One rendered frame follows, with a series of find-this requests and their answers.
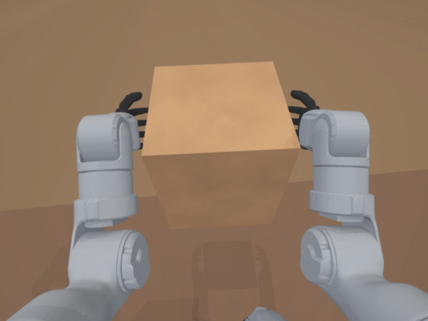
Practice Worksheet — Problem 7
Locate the left robot forearm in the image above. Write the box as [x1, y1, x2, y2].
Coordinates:
[68, 112, 140, 280]

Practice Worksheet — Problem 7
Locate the robot left hand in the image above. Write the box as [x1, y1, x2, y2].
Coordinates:
[116, 92, 148, 149]

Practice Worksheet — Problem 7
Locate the right robot upper arm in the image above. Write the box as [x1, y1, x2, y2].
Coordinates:
[300, 225, 428, 321]

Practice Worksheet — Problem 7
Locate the carton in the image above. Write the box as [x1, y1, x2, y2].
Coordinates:
[141, 62, 301, 229]

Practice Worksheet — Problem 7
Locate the robot right shin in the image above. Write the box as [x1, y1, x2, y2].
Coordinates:
[252, 307, 267, 314]

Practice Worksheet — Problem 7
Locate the right robot forearm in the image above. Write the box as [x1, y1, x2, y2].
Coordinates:
[299, 110, 384, 270]

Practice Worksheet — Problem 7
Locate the robot right hand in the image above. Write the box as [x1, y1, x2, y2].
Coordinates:
[288, 90, 320, 150]

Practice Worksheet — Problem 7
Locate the left robot upper arm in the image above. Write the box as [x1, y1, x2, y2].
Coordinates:
[6, 229, 150, 321]

